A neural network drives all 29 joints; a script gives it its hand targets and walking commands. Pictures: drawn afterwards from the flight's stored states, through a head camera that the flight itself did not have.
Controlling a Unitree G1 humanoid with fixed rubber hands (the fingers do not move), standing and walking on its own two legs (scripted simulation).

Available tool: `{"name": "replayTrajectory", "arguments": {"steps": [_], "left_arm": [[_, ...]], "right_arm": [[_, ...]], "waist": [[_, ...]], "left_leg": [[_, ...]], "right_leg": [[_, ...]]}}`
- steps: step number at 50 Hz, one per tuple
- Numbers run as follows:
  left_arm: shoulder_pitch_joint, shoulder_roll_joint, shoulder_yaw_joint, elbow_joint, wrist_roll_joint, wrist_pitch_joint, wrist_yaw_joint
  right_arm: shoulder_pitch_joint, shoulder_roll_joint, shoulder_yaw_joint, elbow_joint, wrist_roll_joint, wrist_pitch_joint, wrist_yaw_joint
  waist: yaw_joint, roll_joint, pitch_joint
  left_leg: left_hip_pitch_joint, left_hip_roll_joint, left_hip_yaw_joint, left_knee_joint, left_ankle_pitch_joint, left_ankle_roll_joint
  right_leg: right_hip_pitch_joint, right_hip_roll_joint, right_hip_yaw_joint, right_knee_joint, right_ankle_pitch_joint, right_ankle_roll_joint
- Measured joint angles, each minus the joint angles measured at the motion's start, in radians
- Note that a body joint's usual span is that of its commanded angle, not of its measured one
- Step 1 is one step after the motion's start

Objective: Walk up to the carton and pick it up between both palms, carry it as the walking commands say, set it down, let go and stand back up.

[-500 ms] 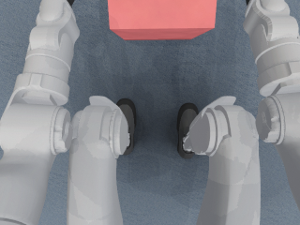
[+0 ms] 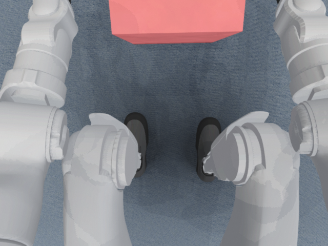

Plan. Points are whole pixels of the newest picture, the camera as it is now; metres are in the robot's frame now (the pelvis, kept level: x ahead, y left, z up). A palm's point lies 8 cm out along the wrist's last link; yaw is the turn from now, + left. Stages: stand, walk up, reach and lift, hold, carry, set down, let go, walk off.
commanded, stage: reach and lift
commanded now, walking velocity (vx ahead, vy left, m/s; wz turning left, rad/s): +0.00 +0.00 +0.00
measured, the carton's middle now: (174, 2) +0.53 +0.00 -0.25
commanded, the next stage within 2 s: none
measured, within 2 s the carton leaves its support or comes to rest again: leaves its support in 1.32 s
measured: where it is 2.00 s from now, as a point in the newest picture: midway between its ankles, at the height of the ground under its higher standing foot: (170, 157)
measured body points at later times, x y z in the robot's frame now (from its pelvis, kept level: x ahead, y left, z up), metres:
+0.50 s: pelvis -0.01 +0.00 +0.01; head +0.37 +0.00 +0.23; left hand +0.55 +0.16 -0.18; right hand +0.55 -0.15 -0.19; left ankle +0.13 +0.11 -0.32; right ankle +0.11 -0.11 -0.32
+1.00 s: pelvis -0.01 +0.00 +0.00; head +0.37 +0.00 +0.23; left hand +0.55 +0.15 -0.19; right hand +0.55 -0.15 -0.19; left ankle +0.13 +0.11 -0.32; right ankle +0.11 -0.11 -0.32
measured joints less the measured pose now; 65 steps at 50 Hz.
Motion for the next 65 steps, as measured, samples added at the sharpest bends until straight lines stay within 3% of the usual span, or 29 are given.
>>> {"name": "replayTrajectory", "arguments": {"steps": [27,37,45,51,60,65], "left_arm": [[-0.129,-0.095,-0.023,0.097,0.024,-0.028,0.034],[-0.136,-0.108,-0.037,0.123,0.007,-0.063,0.068],[-0.151,-0.116,-0.026,0.161,0.004,-0.086,0.065],[-0.159,-0.12,0.011,0.178,0.028,-0.061,0.057],[-0.157,-0.12,0.055,0.154,0.078,0.008,0.043],[-0.142,-0.124,0.037,0.091,0.077,0.064,0.053]], "right_arm": [[-0.11,0.105,0.009,0.1,-0.024,-0.031,-0.034],[-0.107,0.106,0.048,0.102,-0.006,-0.057,-0.057],[-0.122,0.11,0.055,0.14,0.015,-0.077,-0.054],[-0.15,0.114,0.022,0.178,-0.021,-0.046,-0.036],[-0.134,0.1,-0.009,0.119,-0.062,0.031,0.0],[-0.108,0.092,-0.001,0.072,-0.072,0.073,-0.019]], "waist": [[-0.01,-0.006,-0.001],[-0.011,-0.005,-0.001],[-0.004,-0.005,-0.001],[-0.005,0.002,-0.001],[-0.005,0.019,0.0],[0.001,0.012,0.002]], "left_leg": [[-0.018,-0.007,0.001,-0.045,0.042,0.002],[-0.013,-0.006,0.006,-0.056,0.04,0.004],[-0.021,-0.002,0.0,-0.045,0.043,0.003],[-0.03,0.001,0.004,-0.016,0.043,0.006],[-0.038,0.001,0.01,0.018,0.039,0.013],[-0.02,-0.009,0.006,0.022,0.024,0.007]], "right_leg": [[-0.016,-0.001,0.005,-0.045,0.04,0.01],[-0.015,0.004,0.012,-0.055,0.039,0.013],[-0.023,0.009,0.006,-0.047,0.048,0.01],[-0.032,0.011,0.009,-0.019,0.048,0.011],[-0.04,0.012,0.015,0.016,0.042,0.017],[-0.026,0.021,0.019,0.02,0.033,0.02]]}}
